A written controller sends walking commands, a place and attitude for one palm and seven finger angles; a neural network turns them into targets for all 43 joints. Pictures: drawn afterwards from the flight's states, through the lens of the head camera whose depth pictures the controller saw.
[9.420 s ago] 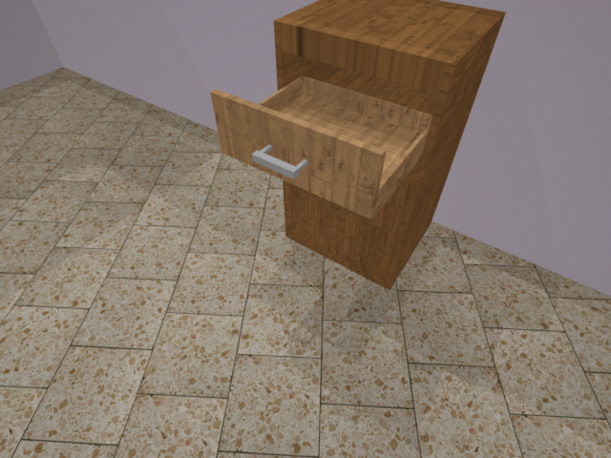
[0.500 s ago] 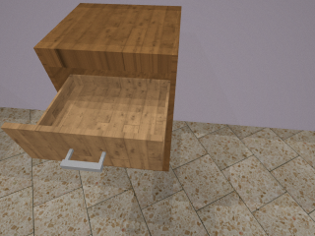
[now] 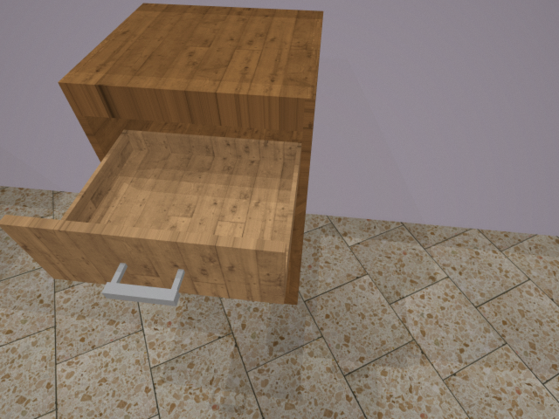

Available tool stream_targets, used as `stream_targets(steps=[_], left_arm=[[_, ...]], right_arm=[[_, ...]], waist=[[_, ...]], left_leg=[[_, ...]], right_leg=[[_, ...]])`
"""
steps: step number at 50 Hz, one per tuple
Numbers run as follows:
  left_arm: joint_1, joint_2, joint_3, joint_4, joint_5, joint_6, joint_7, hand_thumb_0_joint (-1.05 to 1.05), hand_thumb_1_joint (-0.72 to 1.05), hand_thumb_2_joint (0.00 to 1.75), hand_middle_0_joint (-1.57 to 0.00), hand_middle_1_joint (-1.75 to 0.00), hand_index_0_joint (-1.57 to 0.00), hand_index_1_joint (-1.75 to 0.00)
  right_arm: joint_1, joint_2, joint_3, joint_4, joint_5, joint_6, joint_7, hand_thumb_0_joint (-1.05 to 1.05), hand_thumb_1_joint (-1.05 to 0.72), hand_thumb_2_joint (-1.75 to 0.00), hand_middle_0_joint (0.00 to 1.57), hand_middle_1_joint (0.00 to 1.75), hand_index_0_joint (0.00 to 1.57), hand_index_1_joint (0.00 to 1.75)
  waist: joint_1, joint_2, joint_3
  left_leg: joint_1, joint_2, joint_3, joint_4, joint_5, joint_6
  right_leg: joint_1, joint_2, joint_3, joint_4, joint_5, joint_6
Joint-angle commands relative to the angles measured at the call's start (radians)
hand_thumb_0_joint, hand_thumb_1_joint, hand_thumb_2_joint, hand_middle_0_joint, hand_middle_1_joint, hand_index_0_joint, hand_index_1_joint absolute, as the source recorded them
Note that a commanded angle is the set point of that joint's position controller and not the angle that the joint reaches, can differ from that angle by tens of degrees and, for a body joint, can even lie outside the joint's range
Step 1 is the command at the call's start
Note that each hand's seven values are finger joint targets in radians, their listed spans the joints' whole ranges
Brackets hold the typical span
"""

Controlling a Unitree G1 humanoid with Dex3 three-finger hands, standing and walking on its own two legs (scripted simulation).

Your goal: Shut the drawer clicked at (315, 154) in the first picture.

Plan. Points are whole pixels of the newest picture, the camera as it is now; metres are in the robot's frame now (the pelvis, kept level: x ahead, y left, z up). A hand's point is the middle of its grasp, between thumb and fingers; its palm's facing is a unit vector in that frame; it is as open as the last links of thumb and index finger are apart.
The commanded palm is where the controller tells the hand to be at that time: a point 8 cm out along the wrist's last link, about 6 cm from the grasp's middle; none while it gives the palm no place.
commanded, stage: look again from close up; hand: left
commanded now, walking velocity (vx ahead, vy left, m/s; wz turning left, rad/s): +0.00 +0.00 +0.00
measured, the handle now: (146, 283) +0.33 +0.25 -0.05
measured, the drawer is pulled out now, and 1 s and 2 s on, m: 0.30 0.30 0.30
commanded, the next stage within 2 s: raise the hand and make a fist in 0.12 s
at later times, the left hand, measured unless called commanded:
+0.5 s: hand (170, 371) +0.18 +0.16 +0.00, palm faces +0.05 -1.00 +0.00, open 6.7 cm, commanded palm +0.10 +0.22 -0.05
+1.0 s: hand (140, 402) +0.15 +0.19 -0.01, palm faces -0.06 -1.00 -0.05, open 4.1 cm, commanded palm +0.10 +0.25 -0.01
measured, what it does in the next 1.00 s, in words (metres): lowers itself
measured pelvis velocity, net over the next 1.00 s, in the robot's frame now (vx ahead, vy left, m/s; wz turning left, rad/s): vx -0.05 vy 0.00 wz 0.06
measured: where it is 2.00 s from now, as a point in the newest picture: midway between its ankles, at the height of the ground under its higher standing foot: outside the picture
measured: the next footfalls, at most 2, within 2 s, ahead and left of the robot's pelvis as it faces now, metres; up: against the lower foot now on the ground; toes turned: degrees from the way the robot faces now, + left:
none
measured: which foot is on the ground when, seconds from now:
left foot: down 0.00-1.00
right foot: down 0.00-1.00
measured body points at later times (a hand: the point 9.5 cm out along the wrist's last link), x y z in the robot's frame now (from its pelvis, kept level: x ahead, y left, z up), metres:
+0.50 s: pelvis -0.03 +0.00 -0.04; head -0.01 -0.01 +0.41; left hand +0.17 +0.21 +0.00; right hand +0.15 -0.26 -0.10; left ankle -0.02 +0.12 -0.74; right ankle -0.02 -0.11 -0.74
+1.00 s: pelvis -0.05 +0.00 -0.07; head -0.01 +0.00 +0.38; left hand +0.14 +0.25 -0.01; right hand +0.14 -0.20 -0.15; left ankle -0.02 +0.12 -0.74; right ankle -0.02 -0.11 -0.74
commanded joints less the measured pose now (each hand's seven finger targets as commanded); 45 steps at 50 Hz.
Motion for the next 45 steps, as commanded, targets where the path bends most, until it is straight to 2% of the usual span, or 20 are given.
stream_targets(steps=[1, 10, 11, 12, 13, 14, 15, 16, 17, 18, 20, 21, 23, 25, 29, 33, 34, 38, 40, 45], left_arm=[[0.079, 0.1, 0.015, -0.017, 0.001, -0.013, 0.004, 0.0, 0.9, 0.9, -0.2, -0.3, -0.2, -0.3], [0.082, 0.096, 0.015, -0.017, 0.001, -0.012, 0.004, 0.0, 0.9, 0.9, -0.2, -0.3, -0.2, -0.3], [0.135, 0.143, 0.027, 0.016, 0.013, -0.033, 0.036, 0.0, 0.9, 0.9, -0.2, -0.3, -0.2, -0.3], [-0.604, 0.311, 0.073, -1.495, -0.211, -0.247, 0.002, 0.0, 0.9, 0.9, -0.22, -0.32, -0.22, -0.32], [-0.212, 0.264, 0.108, -1.244, -0.124, -0.202, 0.049, 0.0, 0.9, 0.9, -0.24, -0.34, -0.24, -0.34], [0.054, 0.071, -0.014, -1.075, -0.14, -0.061, 0.079, 0.0, 0.9, 0.9, -0.26, -0.37, -0.26, -0.37], [0.033, -0.027, -0.082, -1.091, -0.166, -0.046, 0.052, 0.0, 0.9, 0.9, -0.28, -0.39, -0.28, -0.39], [-0.017, -0.001, -0.074, -1.172, -0.191, -0.089, 0.033, 0.0, 0.9, 0.9, -0.3, -0.41, -0.3, -0.41], [-0.007, 0.058, -0.015, -1.163, -0.186, -0.136, 0.015, 0.0, 0.9, 0.9, -0.32, -0.43, -0.32, -0.43], [0.032, 0.021, -0.028, -1.114, -0.188, -0.183, -0.017, 0.0, 0.9, 0.9, -0.34, -0.45, -0.34, -0.45], [0.2, 0.011, 0.032, -0.997, -0.197, -0.299, -0.103, 0.0, 0.9, 0.9, -0.38, -0.5, -0.38, -0.5], [0.311, -0.009, 0.043, -0.953, -0.214, -0.362, -0.164, 0.0, 0.9, 0.9, -0.4, -0.52, -0.4, -0.52], [0.381, 0.036, 0.113, -0.938, -0.235, -0.5, -0.289, 0.0, 0.9, 0.9, -0.44, -0.56, -0.44, -0.56], [0.34, 0.142, 0.198, -0.976, -0.222, -0.612, -0.391, 0.0, 0.9, 0.9, -0.48, -0.6, -0.48, -0.6], [0.248, 0.183, 0.238, -1.215, -0.268, -0.537, -0.396, 0.0, 0.9, 0.9, -0.56, -0.69, -0.56, -0.69], [0.126, 0.171, 0.19, -1.485, -0.268, -0.524, -0.336, 0.0, 0.9, 0.9, -0.64, -0.78, -0.64, -0.78], [0.049, 0.19, 0.184, -1.523, -0.263, -0.532, -0.331, 0.0, 0.9, 0.9, -0.66, -0.8, -0.66, -0.8], [-0.02, 0.183, 0.127, -1.458, -0.26, -0.522, -0.389, 0.0, 0.9, 0.9, -0.74, -0.88, -0.74, -0.88], [-0.014, 0.212, 0.149, -1.4, -0.27, -0.466, -0.418, 0.0, 0.9, 0.9, -0.78, -0.93, -0.78, -0.93], [0.128, 0.262, 0.284, -1.375, -0.311, -0.316, -0.421, 0.0, 0.9, 0.9, -0.88, -1.04, -0.88, -1.04]], right_arm=[[0.084, -0.078, -0.013, -0.018, -0.002, -0.016, -0.005, 0.0, -0.9, -0.9, 0.2, 0.3, 0.2, 0.3], [0.087, -0.074, -0.012, -0.015, -0.002, -0.015, -0.007, 0.0, -0.9, -0.9, 0.2, 0.3, 0.2, 0.3], [-0.035, -0.122, -0.029, -0.088, 0.004, -0.018, 0.005, 0.0, -0.9, -0.9, 0.2, 0.3, 0.2, 0.3], [-0.003, -0.302, -0.043, -0.44, 0.046, -0.162, -0.049, 0.0, -0.9, -0.9, 0.2, 0.3, 0.2, 0.3], [-0.095, -0.213, -0.033, -0.386, 0.029, -0.245, -0.08, 0.0, -0.9, -0.9, 0.2, 0.3, 0.2, 0.3], [-0.096, -0.177, -0.047, -0.399, 0.06, -0.286, -0.068, 0.0, -0.9, -0.9, 0.2, 0.3, 0.2, 0.3], [-0.056, -0.205, -0.036, -0.37, 0.063, -0.303, -0.06, 0.0, -0.9, -0.9, 0.2, 0.3, 0.2, 0.3], [-0.08, -0.225, -0.046, -0.423, 0.061, -0.328, -0.063, 0.0, -0.9, -0.9, 0.2, 0.3, 0.2, 0.3], [-0.072, -0.25, -0.062, -0.442, 0.044, -0.347, -0.063, 0.0, -0.9, -0.9, 0.2, 0.3, 0.2, 0.3], [-0.073, -0.245, -0.066, -0.478, 0.028, -0.358, -0.058, 0.0, -0.9, -0.9, 0.2, 0.3, 0.2, 0.3], [-0.089, -0.233, -0.086, -0.542, 0.015, -0.368, -0.033, 0.0, -0.9, -0.9, 0.2, 0.3, 0.2, 0.3], [-0.113, -0.227, -0.093, -0.577, 0.013, -0.368, -0.016, 0.0, -0.9, -0.9, 0.2, 0.3, 0.2, 0.3], [-0.143, -0.225, -0.109, -0.63, 0.016, -0.355, 0.018, 0.0, -0.9, -0.9, 0.2, 0.3, 0.2, 0.3], [-0.161, -0.232, -0.122, -0.682, 0.018, -0.334, 0.046, 0.0, -0.9, -0.9, 0.2, 0.3, 0.2, 0.3], [-0.195, -0.223, -0.116, -0.799, 0.037, -0.27, 0.03, 0.0, -0.9, -0.9, 0.2, 0.3, 0.2, 0.3], [-0.138, -0.202, -0.099, -0.825, 0.031, -0.249, 0.003, 0.0, -0.9, -0.9, 0.2, 0.3, 0.2, 0.3], [-0.118, -0.207, -0.091, -0.813, 0.027, -0.246, -0.006, 0.0, -0.9, -0.9, 0.2, 0.3, 0.2, 0.3], [-0.111, -0.22, -0.066, -0.772, 0.037, -0.277, -0.03, 0.0, -0.9, -0.9, 0.2, 0.3, 0.2, 0.3], [-0.112, -0.225, -0.058, -0.764, 0.044, -0.287, -0.039, 0.0, -0.9, -0.9, 0.2, 0.3, 0.2, 0.3], [-0.152, -0.208, -0.058, -0.774, 0.053, -0.287, -0.045, 0.0, -0.9, -0.9, 0.2, 0.3, 0.2, 0.3]], waist=[[0.001, -0.011, 0.02], [0.003, -0.011, 0.045], [0.041, -0.084, 0.067], [-0.096, 0.078, -0.435], [0.005, 0.225, -0.442], [-0.012, 0.202, -0.239], [-0.038, 0.075, -0.122], [-0.06, -0.002, -0.044], [-0.075, -0.091, -0.062], [-0.077, -0.174, -0.03], [-0.006, -0.225, -0.074], [0.031, -0.239, -0.098], [0.056, -0.22, -0.146], [0.065, -0.091, -0.232], [0.068, 0.015, -0.309], [-0.002, 0.095, -0.335], [-0.04, 0.055, -0.312], [-0.079, 0.066, -0.258], [-0.072, 0.049, -0.276], [0.012, 0.026, -0.389]], left_leg=[[0.011, 0.086, -0.071, -0.057, 0.184, 0.032], [-0.002, 0.084, -0.075, -0.061, 0.183, 0.03], [-0.126, 0.095, -0.045, 0.168, 0.142, -0.002], [0.134, -0.025, -0.06, 0.025, 0.218, 0.042], [0.147, -0.002, -0.04, 0.026, 0.336, 0.05], [0.016, 0.019, -0.067, 0.027, 0.32, 0.025], [-0.035, 0.014, -0.075, 0.045, 0.213, 0.029], [-0.086, 0.001, -0.1, 0.073, 0.113, 0.041], [-0.127, -0.01, -0.101, 0.113, 0.049, 0.044], [-0.195, -0.021, -0.104, 0.156, -0.004, 0.043], [-0.306, -0.035, -0.09, 0.23, -0.03, 0.02], [-0.374, -0.038, -0.08, 0.273, -0.031, 0.01], [-0.483, -0.048, -0.067, 0.367, -0.002, -0.003], [-0.535, -0.055, -0.055, 0.452, 0.036, -0.003], [-0.561, -0.056, -0.041, 0.495, -0.025, 0.02], [-0.517, -0.029, -0.081, 0.541, -0.02, 0.035], [-0.533, -0.021, -0.095, 0.561, -0.043, 0.039], [-0.572, -0.011, -0.123, 0.582, -0.137, 0.04], [-0.574, -0.014, -0.126, 0.576, -0.153, 0.041], [-0.533, -0.024, -0.12, 0.507, -0.062, 0.036]], right_leg=[[-0.037, -0.099, 0.082, -0.077, 0.238, -0.026], [-0.041, -0.096, 0.081, -0.082, 0.233, -0.026], [-0.048, -0.161, 0.134, -0.084, 0.598, 0.008], [0.06, -0.066, 0.072, 0.007, 0.44, -0.007], [0.045, -0.012, 0.026, 0.058, 0.267, -0.032], [-0.066, -0.014, -0.031, 0.043, 0.157, -0.019], [-0.123, -0.01, -0.055, 0.031, 0.144, -0.006], [-0.188, -0.009, -0.063, 0.028, 0.089, 0.006], [-0.253, -0.005, -0.067, 0.034, 0.017, 0.01], [-0.331, -0.002, -0.074, 0.06, -0.054, 0.016], [-0.38, 0.0, -0.071, 0.142, -0.12, 0.004], [-0.388, 0.002, -0.067, 0.202, -0.107, -0.002], [-0.387, -0.005, -0.039, 0.309, 0.004, -0.012], [-0.388, -0.019, -0.007, 0.408, 0.104, -0.026], [-0.415, -0.009, 0.017, 0.443, 0.003, -0.021], [-0.494, 0.009, 0.012, 0.449, -0.003, -0.015], [-0.534, 0.015, 0.013, 0.448, -0.032, -0.01], [-0.602, 0.019, 0.022, 0.418, -0.172, -0.009], [-0.576, 0.017, 0.03, 0.39, -0.208, -0.008], [-0.413, 0.002, 0.016, 0.363, -0.139, -0.003]])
